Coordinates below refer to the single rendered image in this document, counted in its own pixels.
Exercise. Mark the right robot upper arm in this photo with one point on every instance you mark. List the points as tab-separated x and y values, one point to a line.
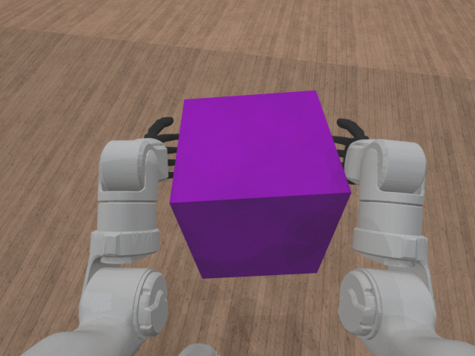
393	314

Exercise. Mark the left robot upper arm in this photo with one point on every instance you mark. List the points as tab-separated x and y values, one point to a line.
120	309

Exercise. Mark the left robot forearm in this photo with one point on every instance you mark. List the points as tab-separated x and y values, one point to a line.
129	173

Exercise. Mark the right robot forearm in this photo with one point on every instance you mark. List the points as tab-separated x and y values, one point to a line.
391	179

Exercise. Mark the right robot hand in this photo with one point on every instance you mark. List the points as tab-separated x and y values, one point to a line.
355	130

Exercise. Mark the left robot hand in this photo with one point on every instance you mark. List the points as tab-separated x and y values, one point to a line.
153	133

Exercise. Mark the carton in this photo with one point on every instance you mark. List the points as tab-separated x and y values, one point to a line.
258	186

